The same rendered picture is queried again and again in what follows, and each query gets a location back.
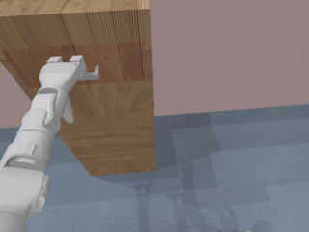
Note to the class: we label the left robot hand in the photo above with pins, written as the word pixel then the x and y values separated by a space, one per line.
pixel 64 75

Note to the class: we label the left robot forearm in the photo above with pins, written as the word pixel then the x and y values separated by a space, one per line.
pixel 33 141

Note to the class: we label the robot left upper arm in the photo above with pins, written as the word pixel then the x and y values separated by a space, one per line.
pixel 22 195

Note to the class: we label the drawer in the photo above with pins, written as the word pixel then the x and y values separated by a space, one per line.
pixel 118 62

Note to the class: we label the handle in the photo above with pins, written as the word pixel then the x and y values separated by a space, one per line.
pixel 90 75

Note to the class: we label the cabinet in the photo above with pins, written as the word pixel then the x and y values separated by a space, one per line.
pixel 113 131

